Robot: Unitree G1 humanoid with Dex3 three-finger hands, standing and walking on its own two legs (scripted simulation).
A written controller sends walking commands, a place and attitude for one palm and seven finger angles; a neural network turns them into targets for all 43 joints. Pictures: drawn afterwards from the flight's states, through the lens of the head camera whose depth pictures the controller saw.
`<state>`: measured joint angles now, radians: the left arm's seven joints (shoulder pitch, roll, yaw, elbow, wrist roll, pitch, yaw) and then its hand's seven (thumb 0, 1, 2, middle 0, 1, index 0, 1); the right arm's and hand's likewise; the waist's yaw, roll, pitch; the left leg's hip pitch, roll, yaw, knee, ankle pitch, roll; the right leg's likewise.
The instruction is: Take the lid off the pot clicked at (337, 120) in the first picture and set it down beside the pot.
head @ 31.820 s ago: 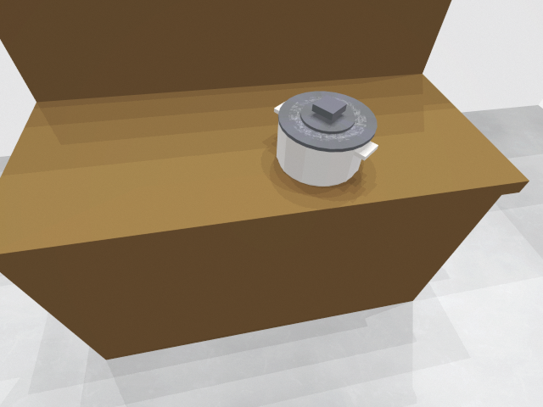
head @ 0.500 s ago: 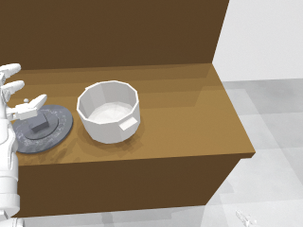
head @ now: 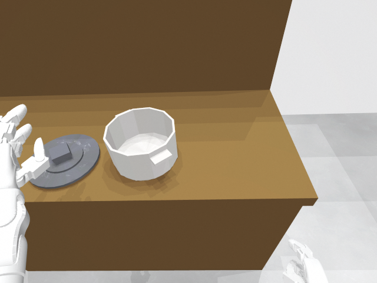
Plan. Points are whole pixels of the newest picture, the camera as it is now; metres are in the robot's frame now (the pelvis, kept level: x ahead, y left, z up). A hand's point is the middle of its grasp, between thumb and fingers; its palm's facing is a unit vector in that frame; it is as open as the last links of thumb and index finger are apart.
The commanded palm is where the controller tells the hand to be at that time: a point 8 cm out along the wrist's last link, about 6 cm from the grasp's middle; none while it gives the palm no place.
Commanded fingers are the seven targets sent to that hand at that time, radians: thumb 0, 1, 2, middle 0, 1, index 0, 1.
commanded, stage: draw the hand back to the body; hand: left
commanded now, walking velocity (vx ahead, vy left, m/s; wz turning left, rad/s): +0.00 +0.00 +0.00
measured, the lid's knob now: (60, 152) +0.45 +0.43 -0.01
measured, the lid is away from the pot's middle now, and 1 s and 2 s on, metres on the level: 0.25 0.25 0.25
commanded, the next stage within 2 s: step back with the hand held close in 0.82 s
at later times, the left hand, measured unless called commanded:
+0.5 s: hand (27, 207) +0.19 +0.28 +0.16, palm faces +0.41 -0.86 -0.32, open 7.5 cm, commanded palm +0.13 +0.31 +0.17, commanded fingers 0.00 0.90 0.90 -0.20 -0.30 -0.20 -0.30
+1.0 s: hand (14, 229) +0.15 +0.27 +0.16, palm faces +0.39 -0.85 -0.36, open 7.5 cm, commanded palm +0.10 +0.31 +0.17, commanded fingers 0.00 0.90 0.90 -0.20 -0.30 -0.20 -0.30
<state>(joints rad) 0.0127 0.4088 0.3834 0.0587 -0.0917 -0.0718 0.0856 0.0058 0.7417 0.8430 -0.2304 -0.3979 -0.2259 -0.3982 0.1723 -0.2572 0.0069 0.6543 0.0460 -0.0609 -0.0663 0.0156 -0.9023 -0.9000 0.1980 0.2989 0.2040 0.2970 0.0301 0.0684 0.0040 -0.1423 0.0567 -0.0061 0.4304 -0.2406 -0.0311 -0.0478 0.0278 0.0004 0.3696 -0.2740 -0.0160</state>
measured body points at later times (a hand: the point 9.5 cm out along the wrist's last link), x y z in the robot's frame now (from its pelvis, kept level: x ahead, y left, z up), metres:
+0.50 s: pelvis -0.02 +0.02 +0.00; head -0.05 +0.01 +0.45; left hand +0.16 +0.32 +0.17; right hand +0.17 -0.20 -0.08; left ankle +0.00 +0.14 -0.74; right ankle -0.04 -0.11 -0.74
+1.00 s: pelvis -0.03 +0.03 +0.00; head -0.05 +0.02 +0.45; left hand +0.13 +0.31 +0.18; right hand +0.17 -0.18 -0.07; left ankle +0.00 +0.14 -0.74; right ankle -0.04 -0.11 -0.74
